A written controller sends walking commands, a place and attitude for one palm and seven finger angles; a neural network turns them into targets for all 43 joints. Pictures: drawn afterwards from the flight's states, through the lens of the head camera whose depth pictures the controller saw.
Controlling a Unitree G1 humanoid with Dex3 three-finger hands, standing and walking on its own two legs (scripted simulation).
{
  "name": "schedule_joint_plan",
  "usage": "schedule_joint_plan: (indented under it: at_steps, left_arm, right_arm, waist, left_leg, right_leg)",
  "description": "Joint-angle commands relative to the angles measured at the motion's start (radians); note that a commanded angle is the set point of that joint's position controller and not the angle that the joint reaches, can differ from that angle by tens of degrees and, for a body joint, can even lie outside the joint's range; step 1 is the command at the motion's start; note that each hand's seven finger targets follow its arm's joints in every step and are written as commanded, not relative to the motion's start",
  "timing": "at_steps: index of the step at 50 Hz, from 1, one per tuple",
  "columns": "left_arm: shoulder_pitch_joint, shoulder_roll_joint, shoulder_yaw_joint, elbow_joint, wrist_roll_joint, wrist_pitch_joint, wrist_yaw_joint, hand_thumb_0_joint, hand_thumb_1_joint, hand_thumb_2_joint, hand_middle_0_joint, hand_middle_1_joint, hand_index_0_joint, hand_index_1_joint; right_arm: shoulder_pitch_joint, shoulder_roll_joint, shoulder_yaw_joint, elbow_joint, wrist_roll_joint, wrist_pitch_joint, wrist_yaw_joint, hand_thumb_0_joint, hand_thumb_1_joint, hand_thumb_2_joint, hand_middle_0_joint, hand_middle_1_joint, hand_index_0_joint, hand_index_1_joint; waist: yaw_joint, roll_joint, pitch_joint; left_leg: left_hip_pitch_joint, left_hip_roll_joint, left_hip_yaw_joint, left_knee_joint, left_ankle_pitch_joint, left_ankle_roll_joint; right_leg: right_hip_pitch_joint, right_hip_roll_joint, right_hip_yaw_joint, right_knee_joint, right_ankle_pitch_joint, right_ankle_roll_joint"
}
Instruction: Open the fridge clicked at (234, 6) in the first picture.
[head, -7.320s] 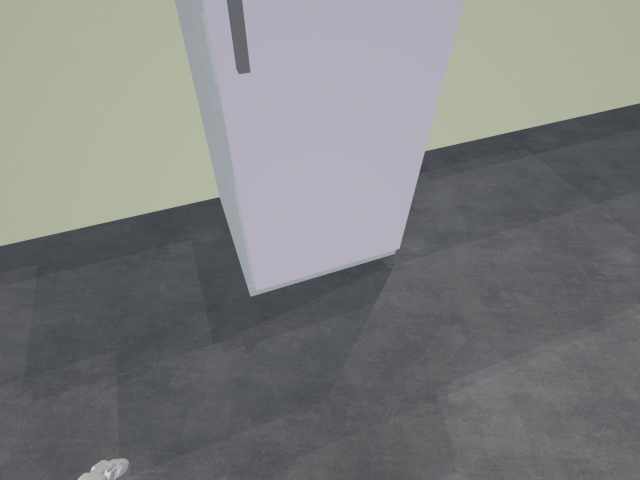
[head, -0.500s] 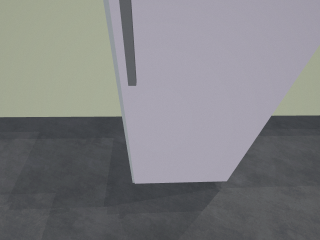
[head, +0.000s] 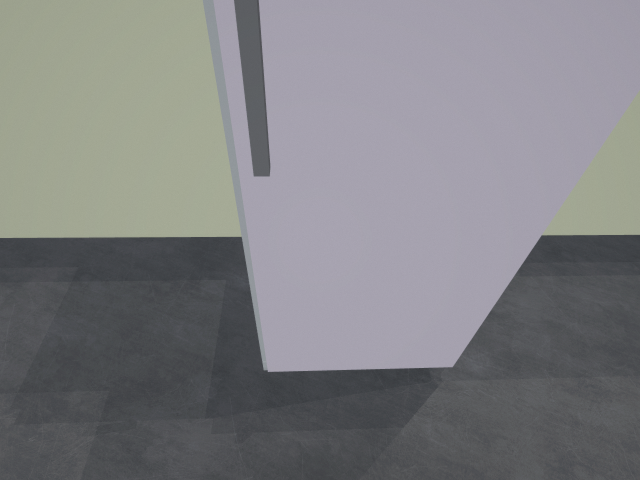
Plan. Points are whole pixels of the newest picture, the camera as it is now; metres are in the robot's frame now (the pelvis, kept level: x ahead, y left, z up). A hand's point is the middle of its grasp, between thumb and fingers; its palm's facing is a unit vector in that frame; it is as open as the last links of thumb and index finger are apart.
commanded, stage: shuffle to correct the standing spot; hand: left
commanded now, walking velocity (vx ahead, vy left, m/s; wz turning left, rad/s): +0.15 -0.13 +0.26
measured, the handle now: (255, 78) +0.52 +0.12 +0.25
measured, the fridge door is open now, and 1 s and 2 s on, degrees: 0 0 0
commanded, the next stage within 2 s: come to a stop and stand still in 0.50 s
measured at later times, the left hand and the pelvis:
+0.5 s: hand out of the picture +0.01 +0.12 -0.19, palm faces +0.12 -0.99 -0.09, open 7.4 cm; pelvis +0.09 -0.02 -0.01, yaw +4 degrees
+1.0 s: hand (263, 448) +0.21 +0.09 -0.18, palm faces +0.16 -0.97 -0.20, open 7.4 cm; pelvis +0.12 -0.09 -0.01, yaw +8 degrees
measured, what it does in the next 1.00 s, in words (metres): walks ahead: right foot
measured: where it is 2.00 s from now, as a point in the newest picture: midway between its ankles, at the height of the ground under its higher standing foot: outside the picture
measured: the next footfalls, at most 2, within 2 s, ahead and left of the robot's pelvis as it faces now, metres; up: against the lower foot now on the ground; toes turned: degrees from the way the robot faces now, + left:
right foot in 0.74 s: +0.27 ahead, -0.21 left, +0.00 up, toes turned +0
left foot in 1.12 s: +0.14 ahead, +0.03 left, +0.00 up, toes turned +11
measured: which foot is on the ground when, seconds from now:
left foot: down 0.00-0.74, up 0.76-1.00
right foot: down 0.00-0.38, up 0.40-0.72, down 0.74-1.00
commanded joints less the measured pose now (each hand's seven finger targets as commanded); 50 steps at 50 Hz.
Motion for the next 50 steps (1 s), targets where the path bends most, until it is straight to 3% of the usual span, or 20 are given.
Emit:
schedule_joint_plan:
  at_steps: [1, 4, 8, 12, 15, 17, 18, 19, 20, 24, 29, 34, 35, 36, 37, 38, 39, 41, 45, 50]
  left_arm:
    - [0.093, 0.060, 0.016, -0.027, 0.006, -0.003, -0.003, 0.000, 0.900, 0.900, -0.200, -0.300, -0.200, -0.300]
    - [0.117, 0.054, 0.022, -0.029, 0.010, -0.007, -0.008, 0.000, 0.900, 0.900, -0.200, -0.300, -0.200, -0.300]
    - [0.163, 0.066, 0.030, -0.019, 0.004, -0.016, -0.006, 0.000, 0.900, 0.900, -0.200, -0.300, -0.200, -0.300]
    - [0.243, 0.108, 0.050, 0.004, 0.003, -0.023, 0.003, 0.000, 0.900, 0.900, -0.200, -0.300, -0.200, -0.300]
    - [0.239, 0.092, 0.048, 0.009, 0.012, -0.026, 0.007, 0.000, 0.900, 0.900, -0.200, -0.300, -0.200, -0.300]
    - [0.178, 0.083, 0.042, 0.001, 0.004, -0.021, 0.004, 0.000, 0.900, 0.900, -0.200, -0.300, -0.200, -0.300]
    - [0.161, 0.047, 0.037, -0.012, -0.002, -0.018, -0.001, 0.000, 0.900, 0.900, -0.200, -0.300, -0.200, -0.300]
    - [0.132, 0.017, 0.024, -0.042, -0.005, -0.019, -0.007, 0.000, 0.900, 0.900, -0.200, -0.300, -0.200, -0.300]
    - [0.075, 0.060, 0.032, -0.062, 0.005, -0.012, -0.005, 0.000, 0.900, 0.900, -0.200, -0.300, -0.200, -0.300]
    - [0.043, 0.031, 0.045, -0.056, 0.013, 0.010, -0.025, 0.000, 0.900, 0.900, -0.200, -0.300, -0.200, -0.300]
    - [-0.030, 0.011, 0.051, -0.104, 0.008, 0.037, -0.041, 0.000, 0.900, 0.900, -0.200, -0.300, -0.200, -0.300]
    - [-0.011, 0.040, 0.060, -0.106, -0.005, 0.010, -0.036, 0.000, 0.900, 0.900, -0.200, -0.300, -0.200, -0.300]
    - [0.058, 0.072, 0.066, -0.085, -0.004, -0.004, -0.032, 0.000, 0.900, 0.900, -0.200, -0.300, -0.200, -0.300]
    - [0.118, 0.157, 0.081, -0.072, 0.000, -0.024, -0.020, 0.000, 0.900, 0.900, -0.200, -0.300, -0.200, -0.300]
    - [0.108, 0.263, 0.098, -0.081, 0.003, -0.030, -0.007, 0.000, 0.900, 0.900, -0.200, -0.300, -0.200, -0.300]
    - [0.093, 0.273, 0.095, -0.105, -0.004, -0.024, -0.008, 0.000, 0.900, 0.900, -0.200, -0.300, -0.200, -0.300]
    - [0.022, 0.252, 0.092, -0.133, 0.005, -0.012, -0.003, 0.000, 0.900, 0.900, -0.200, -0.300, -0.200, -0.300]
    - [-0.019, 0.232, 0.092, -0.135, 0.004, -0.012, 0.007, 0.000, 0.900, 0.900, -0.200, -0.300, -0.200, -0.300]
    - [-0.070, 0.231, 0.101, -0.169, 0.005, 0.010, 0.023, 0.000, 0.900, 0.900, -0.200, -0.300, -0.200, -0.300]
    - [-0.126, 0.255, 0.109, -0.202, 0.018, 0.022, 0.022, 0.000, 0.900, 0.900, -0.200, -0.300, -0.200, -0.300]
  right_arm:
    - [0.068, -0.119, -0.028, -0.026, -0.001, 0.002, -0.006, 0.000, -0.900, -0.900, 0.200, 0.300, 0.200, 0.300]
    - [0.073, -0.110, -0.034, -0.039, -0.001, 0.000, -0.008, 0.000, -0.900, -0.900, 0.200, 0.300, 0.200, 0.300]
    - [0.084, -0.077, -0.030, -0.049, 0.000, -0.008, -0.009, 0.000, -0.900, -0.900, 0.200, 0.300, 0.200, 0.300]
    - [0.038, -0.027, -0.023, -0.084, -0.004, -0.011, -0.005, 0.000, -0.900, -0.900, 0.200, 0.300, 0.200, 0.300]
    - [-0.003, -0.016, -0.025, -0.100, -0.003, -0.012, 0.002, 0.000, -0.900, -0.900, 0.200, 0.300, 0.200, 0.300]
    - [0.099, -0.014, -0.024, -0.057, -0.002, -0.021, 0.001, 0.000, -0.900, -0.900, 0.200, 0.300, 0.200, 0.300]
    - [0.218, -0.077, -0.040, -0.011, -0.009, -0.031, -0.011, 0.000, -0.900, -0.900, 0.200, 0.300, 0.200, 0.300]
    - [0.336, -0.156, -0.056, 0.029, -0.012, -0.031, -0.029, 0.000, -0.900, -0.900, 0.200, 0.300, 0.200, 0.300]
    - [0.337, -0.173, -0.054, 0.035, -0.014, -0.017, -0.037, 0.000, -0.900, -0.900, 0.200, 0.300, 0.200, 0.300]
    - [0.195, -0.119, -0.037, -0.005, -0.013, -0.032, -0.045, 0.000, -0.900, -0.900, 0.200, 0.300, 0.200, 0.300]
    - [0.173, -0.151, -0.047, -0.027, -0.016, -0.033, -0.051, 0.000, -0.900, -0.900, 0.200, 0.300, 0.200, 0.300]
    - [0.087, -0.168, -0.062, -0.058, -0.020, -0.008, -0.034, 0.000, -0.900, -0.900, 0.200, 0.300, 0.200, 0.300]
    - [0.097, -0.173, -0.066, -0.060, -0.010, -0.005, -0.024, 0.000, -0.900, -0.900, 0.200, 0.300, 0.200, 0.300]
    - [0.127, -0.137, -0.066, -0.063, -0.001, -0.003, -0.012, 0.000, -0.900, -0.900, 0.200, 0.300, 0.200, 0.300]
    - [0.200, -0.063, -0.058, -0.081, 0.016, 0.004, -0.007, 0.000, -0.900, -0.900, 0.200, 0.300, 0.200, 0.300]
    - [0.190, -0.086, -0.061, -0.094, 0.024, 0.018, -0.017, 0.000, -0.900, -0.900, 0.200, 0.300, 0.200, 0.300]
    - [0.180, -0.071, -0.065, -0.103, 0.016, 0.023, -0.017, 0.000, -0.900, -0.900, 0.200, 0.300, 0.200, 0.300]
    - [0.112, -0.068, -0.061, -0.099, 0.011, 0.035, -0.017, 0.000, -0.900, -0.900, 0.200, 0.300, 0.200, 0.300]
    - [0.017, -0.091, -0.069, -0.131, 0.006, 0.059, 0.004, 0.000, -0.900, -0.900, 0.200, 0.300, 0.200, 0.300]
    - [-0.018, -0.088, -0.072, -0.172, 0.002, 0.066, 0.021, 0.000, -0.900, -0.900, 0.200, 0.300, 0.200, 0.300]
  waist:
    - [0.008, 0.087, 0.129]
    - [0.018, 0.060, 0.151]
    - [0.023, -0.012, 0.141]
    - [0.045, -0.176, 0.099]
    - [0.034, -0.091, 0.109]
    - [-0.031, -0.033, 0.058]
    - [-0.069, 0.133, 0.010]
    - [-0.097, 0.316, -0.024]
    - [-0.101, 0.238, 0.011]
    - [-0.032, 0.107, 0.157]
    - [-0.024, 0.186, 0.082]
    - [0.015, 0.244, 0.061]
    - [0.045, 0.176, 0.005]
    - [0.067, 0.019, -0.073]
    - [0.039, -0.283, -0.196]
    - [0.045, -0.276, -0.228]
    - [0.024, -0.164, -0.112]
    - [0.038, -0.329, -0.078]
    - [0.042, -0.158, -0.090]
    - [0.032, -0.150, -0.058]
  left_leg:
    - [-0.157, 0.156, -0.220, -0.205, -0.351, 0.040]
    - [-0.194, 0.161, -0.243, -0.182, -0.333, 0.060]
    - [-0.229, 0.098, -0.154, -0.039, -0.169, 0.043]
    - [-0.333, 0.030, 0.001, 0.284, -0.167, 0.009]
    - [-0.331, 0.064, 0.016, 0.301, -0.233, 0.008]
    - [-0.081, 0.061, 0.030, 0.063, -0.049, 0.012]
    - [0.117, 0.178, -0.137, -0.026, 0.185, 0.057]
    - [0.292, 0.399, -0.406, -0.077, 0.536, 0.161]
    - [0.255, 0.471, -0.425, -0.091, 0.622, 0.216]
    - [0.059, 0.397, -0.244, -0.113, 0.647, 0.164]
    - [0.094, 0.315, -0.093, -0.083, 0.701, 0.099]
    - [-0.003, 0.240, -0.031, 0.043, 0.544, 0.040]
    - [-0.026, 0.200, -0.022, 0.114, 0.433, 0.013]
    - [-0.105, 0.144, -0.004, 0.247, 0.164, -0.030]
    - [-0.185, 0.037, 0.020, 0.440, -0.309, -0.061]
    - [-0.154, 0.037, -0.070, 0.548, -0.457, -0.046]
    - [-0.179, 0.043, -0.076, 0.584, -0.412, -0.035]
    - [-0.282, 0.045, -0.076, 0.737, -0.392, -0.054]
    - [-0.267, 0.039, -0.070, 0.717, -0.283, -0.073]
    - [-0.169, 0.031, -0.046, 0.484, -0.225, -0.071]
  right_leg:
    - [-0.045, -0.034, 0.016, -0.005, -0.171, -0.023]
    - [-0.035, -0.037, 0.016, 0.000, -0.151, -0.028]
    - [0.013, -0.089, 0.066, -0.052, -0.153, -0.047]
    - [0.123, -0.245, 0.202, -0.148, -0.014, -0.137]
    - [0.111, -0.261, 0.177, -0.115, 0.152, -0.184]
    - [0.001, -0.183, 0.054, 0.039, 0.234, -0.127]
    - [-0.138, -0.081, -0.039, 0.254, 0.189, -0.062]
    - [-0.364, 0.006, -0.093, 0.476, -0.189, -0.005]
    - [-0.412, -0.002, -0.007, 0.626, -0.343, -0.019]
    - [-0.440, -0.053, 0.047, 0.715, -0.188, 0.000]
    - [-0.420, -0.044, 0.015, 0.579, -0.068, 0.021]
    - [-0.113, -0.001, -0.054, 0.142, 0.041, 0.021]
    - [0.012, 0.000, -0.054, 0.039, 0.183, 0.031]
    - [0.165, -0.104, 0.039, 0.018, 0.447, 0.020]
    - [0.247, -0.351, 0.280, 0.025, 0.780, -0.076]
    - [0.156, -0.424, 0.327, -0.028, 0.810, -0.159]
    - [0.069, -0.405, 0.259, -0.031, 0.792, -0.181]
    - [0.064, -0.376, 0.291, -0.006, 0.871, -0.188]
    - [-0.027, -0.359, 0.206, -0.040, 0.601, -0.180]
    - [-0.150, -0.347, 0.227, -0.119, 0.173, -0.169]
